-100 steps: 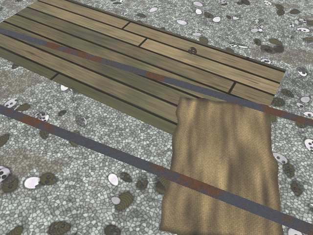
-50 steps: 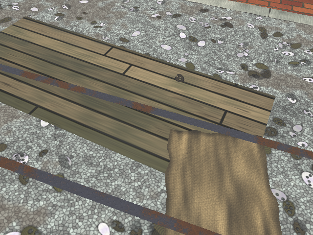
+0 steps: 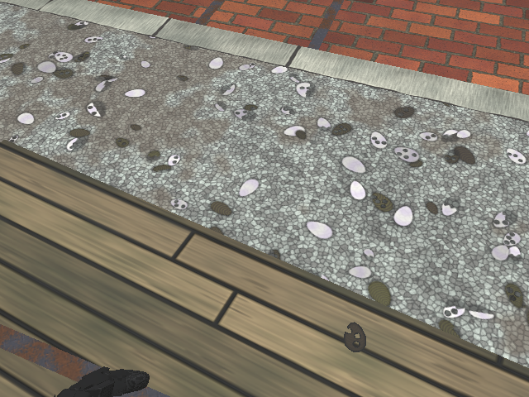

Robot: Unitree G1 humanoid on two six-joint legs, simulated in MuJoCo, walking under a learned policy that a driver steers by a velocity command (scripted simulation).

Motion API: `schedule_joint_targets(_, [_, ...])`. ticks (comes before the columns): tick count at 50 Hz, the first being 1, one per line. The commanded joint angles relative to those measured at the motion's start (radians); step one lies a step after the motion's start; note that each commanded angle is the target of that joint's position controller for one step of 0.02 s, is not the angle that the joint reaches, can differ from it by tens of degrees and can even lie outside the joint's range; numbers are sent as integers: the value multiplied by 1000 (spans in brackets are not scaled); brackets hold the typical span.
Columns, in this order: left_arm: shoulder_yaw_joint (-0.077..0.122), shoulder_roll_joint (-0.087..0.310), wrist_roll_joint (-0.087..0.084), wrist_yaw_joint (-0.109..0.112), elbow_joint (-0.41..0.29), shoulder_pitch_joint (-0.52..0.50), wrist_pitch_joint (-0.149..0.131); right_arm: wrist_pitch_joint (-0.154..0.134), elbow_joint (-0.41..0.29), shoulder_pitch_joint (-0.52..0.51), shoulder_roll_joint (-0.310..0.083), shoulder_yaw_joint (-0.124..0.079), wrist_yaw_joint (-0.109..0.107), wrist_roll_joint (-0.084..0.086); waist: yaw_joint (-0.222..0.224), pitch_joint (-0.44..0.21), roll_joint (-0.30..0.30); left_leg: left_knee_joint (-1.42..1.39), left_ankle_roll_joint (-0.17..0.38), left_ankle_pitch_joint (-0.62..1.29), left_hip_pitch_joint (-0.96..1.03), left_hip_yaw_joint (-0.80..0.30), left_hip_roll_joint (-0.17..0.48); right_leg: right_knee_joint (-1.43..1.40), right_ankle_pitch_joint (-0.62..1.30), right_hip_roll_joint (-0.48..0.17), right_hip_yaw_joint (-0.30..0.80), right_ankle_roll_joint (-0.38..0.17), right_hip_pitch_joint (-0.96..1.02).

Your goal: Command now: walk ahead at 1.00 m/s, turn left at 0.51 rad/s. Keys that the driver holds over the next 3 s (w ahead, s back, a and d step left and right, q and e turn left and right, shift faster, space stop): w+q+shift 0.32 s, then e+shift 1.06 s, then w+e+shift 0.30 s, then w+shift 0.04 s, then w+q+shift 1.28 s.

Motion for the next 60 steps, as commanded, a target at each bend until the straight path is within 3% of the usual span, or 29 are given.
schedule_joint_targets(1, [1, 59, -17, -4, -72, -85, -10, -35, -99, -108, -190, -38, -1, 14, 58, 124, 46, -213, 140, 415, -332, -176, 222, -173, 188, 75, -72, 10, 326])
schedule_joint_targets(4, [26, 130, -9, 26, -69, -31, -13, -20, -91, -71, -230, -46, -9, 4, 83, 13, 79, 16, 97, 800, -80, -181, 238, -248, 24, 136, -62, -16, 408])
schedule_joint_targets(6, [64, 204, -10, 59, 21, 308, -19, -4, -101, -115, -271, -58, -15, -16, 254, -175, 92, 472, 66, 796, -176, -165, 191, -232, -145, 130, -47, -29, 775])
schedule_joint_targets(7, [91, 286, 17, 83, 41, 500, -20, -5, -133, -117, -172, -38, -14, -26, 310, -319, 8, 824, 64, 508, -361, -138, 139, -198, -472, -89, 168, -35, 1007])
schedule_joint_targets(8, [107, 359, 56, 76, 34, 464, -20, -5, -191, 22, 11, 2, -11, 40, 175, -468, -321, 1165, 43, -204, -675, -107, 25, -418, -787, -375, 711, -120, 1199])
schedule_joint_targets(9, [105, 281, 27, 68, 23, 384, -11, 4, -199, -72, -95, -10, -18, 30, 179, -390, -239, 1236, 66, -124, -779, -117, 78, -543, -887, -327, 806, -120, 1101])
schedule_joint_targets(10, [86, 191, 18, 66, 22, 297, -14, 14, -205, -172, -127, -20, -16, 16, 166, -199, -131, 1200, 64, -14, -825, -98, 134, -525, -746, -275, 582, -102, 950])
schedule_joint_targets(11, [76, 139, 18, 62, 34, 268, -18, 22, -202, -210, -123, -20, -7, 7, 150, -119, -40, 1151, 57, 34, -796, -93, 170, -517, -521, -233, 419, -93, 832])
schedule_joint_targets(14, [54, 57, -4, 59, 106, 316, -35, 69, -234, -252, -50, -11, 24, -24, 89, -29, -83, 1104, 34, 45, -753, -80, 226, -547, -235, -164, 135, -53, 672])
schedule_joint_targets(17, [46, 34, -24, 48, 139, 326, -58, 90, -318, -390, -20, 8, 44, -35, 67, 64, -59, 1010, 17, 122, -807, -44, 233, -601, 71, -132, -40, -48, 588])
schedule_joint_targets(20, [42, 64, -20, 44, 150, 279, -78, 57, -341, -456, -10, 33, 56, -40, 30, 122, -21, 553, 1, 305, -590, 21, 142, -630, 379, -26, -202, -59, 450])
schedule_joint_targets(22, [53, 142, -45, 47, 186, 335, -78, 44, -313, -444, -21, 38, 60, -40, 23, 102, -31, 421, 1, 413, -391, 95, 71, -637, 491, -45, -179, -96, 449])
schedule_joint_targets(23, [89, 282, -98, 67, 173, 318, -64, 20, -344, -477, -63, 19, 49, 22, 3, 38, -52, 422, 3, 335, -388, 28, 71, -560, 629, -75, -114, -109, 569])
schedule_joint_targets(26, [85, 257, -90, 81, 184, 307, -21, 7, -278, -282, -184, -22, 24, -21, -124, -105, -51, 223, 55, 558, -167, -18, 90, -199, 658, -45, -73, -38, 692])
schedule_joint_targets(27, [66, 194, -67, 80, 153, 331, -19, 17, -250, -187, -262, -39, 3, -48, -128, -233, 14, 342, 82, 975, 113, -133, 247, 87, 290, 34, -71, 6, 515])
schedule_joint_targets(28, [22, 23, -52, 63, 175, 561, -14, 18, -285, -214, -289, -21, -6, -86, -1, -448, 296, 454, 279, 1509, 439, -464, 589, 575, -696, 207, 6, 63, 207])
schedule_joint_targets(29, [55, 144, -70, 61, 186, 551, -17, 32, -315, -206, -229, -12, -4, -60, -44, -578, 199, 433, 298, 1529, 395, -447, 576, 665, -749, 187, 180, 63, 209])
schedule_joint_targets(30, [74, 175, -104, 64, 136, 460, -10, 38, -327, -289, -221, -16, -6, -34, -13, -449, 188, 358, 292, 1246, 278, -359, 555, 644, -684, 142, 138, 71, 110])
schedule_joint_targets(32, [84, 146, -90, 90, 129, 371, 27, 33, -312, -394, -135, -2, -15, 0, 49, -197, 60, 222, 209, 888, -23, -227, 452, 551, -546, 65, 50, 101, 70])
schedule_joint_targets(36, [92, 69, -78, 103, 78, 381, 102, 25, -309, -521, -118, -11, -21, -31, 144, -90, 114, 63, 187, 674, -355, -36, 435, 438, -449, 12, 12, 120, 203])
schedule_joint_targets(41, [95, 72, -64, 67, 4, 266, 102, 51, -298, -564, -152, -32, -63, -15, 125, -125, 117, 65, 149, 549, -302, 141, 406, 118, -134, 17, -46, 71, 267])
schedule_joint_targets(48, [140, 147, -60, 30, -68, 231, 132, 90, -262, -544, -176, -54, -46, 44, 145, -89, 88, 316, 11, 433, -188, 214, 432, -191, -162, 98, -134, -53, 393])
schedule_joint_targets(49, [167, 207, -50, 46, -52, 315, 124, 95, -246, -491, -158, -54, -40, 36, 171, -95, -24, 521, -47, 348, -275, 238, 361, -286, 61, 104, -55, -105, 528])
schedule_joint_targets(50, [202, 359, -46, 66, -69, 320, 119, 94, -291, -480, -126, -46, -35, -12, 118, -66, -342, 852, -145, -244, -599, 267, 192, -330, 584, -102, 333, -243, 693])
schedule_joint_targets(51, [188, 360, -12, 54, -102, 312, 92, 90, -326, -514, -123, -38, -35, -28, 116, -232, -286, 1073, -167, -439, -761, 13, 80, -380, 408, -201, 619, -401, 792])
schedule_joint_targets(53, [176, 302, -42, 43, -119, 251, 55, 79, -329, -579, -145, -44, -39, 8, 118, -206, -76, 1078, -117, -290, -823, -115, 105, -422, 195, -151, 512, -325, 760])
schedule_joint_targets(54, [165, 261, -67, 54, -127, 202, 58, 78, -313, -575, -147, -47, -50, -5, 91, -167, -18, 1018, -113, -216, -820, -129, 125, -423, 128, -110, 453, -271, 706])
schedule_joint_targets(56, [151, 218, -68, 82, -161, 135, 79, 81, -309, -566, -165, -55, -54, -13, 57, -163, -54, 911, -113, -130, -722, -139, 120, -428, 82, -55, 396, -224, 598])
schedule_joint_targets(60, [163, 241, -61, 107, -189, 162, 98, 82, -303, -566, -109, -41, -48, 2, 71, -186, -50, 692, -141, -62, -657, -145, 55, -411, 55, -3, 401, -200, 588])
